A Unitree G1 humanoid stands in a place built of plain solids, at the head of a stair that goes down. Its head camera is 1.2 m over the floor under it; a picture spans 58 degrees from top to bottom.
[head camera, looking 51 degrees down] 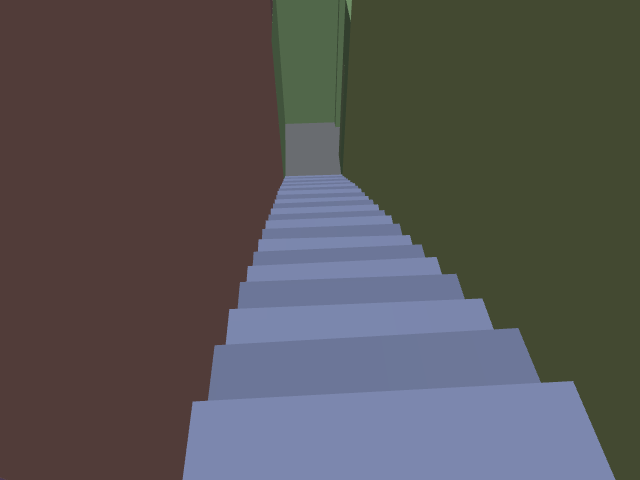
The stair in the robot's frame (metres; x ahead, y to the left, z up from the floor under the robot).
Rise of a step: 0.19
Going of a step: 0.25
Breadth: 1.26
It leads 3 degrees to the left of straight ahead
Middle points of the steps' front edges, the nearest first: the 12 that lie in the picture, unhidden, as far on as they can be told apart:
0.43 -0.18 0.00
0.69 -0.17 -0.18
0.93 -0.16 -0.37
1.19 -0.14 -0.56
1.43 -0.13 -0.76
1.68 -0.12 -0.95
1.93 -0.10 -1.15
2.19 -0.09 -1.33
2.45 -0.07 -1.53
2.69 -0.06 -1.72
2.96 -0.05 -1.92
3.21 -0.03 -2.12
